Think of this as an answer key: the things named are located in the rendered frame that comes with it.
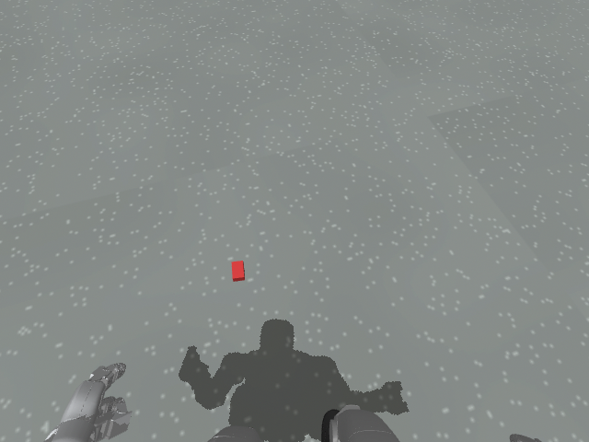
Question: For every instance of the right robot foot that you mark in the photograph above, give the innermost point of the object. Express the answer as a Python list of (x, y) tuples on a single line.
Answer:
[(325, 424)]

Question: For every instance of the small box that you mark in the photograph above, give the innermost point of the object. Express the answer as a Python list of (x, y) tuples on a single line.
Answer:
[(238, 271)]

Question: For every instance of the left robot hand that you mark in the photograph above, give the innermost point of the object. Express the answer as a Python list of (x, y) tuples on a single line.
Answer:
[(108, 415)]

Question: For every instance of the left robot arm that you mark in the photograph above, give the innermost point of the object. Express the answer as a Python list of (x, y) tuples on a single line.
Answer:
[(76, 430)]

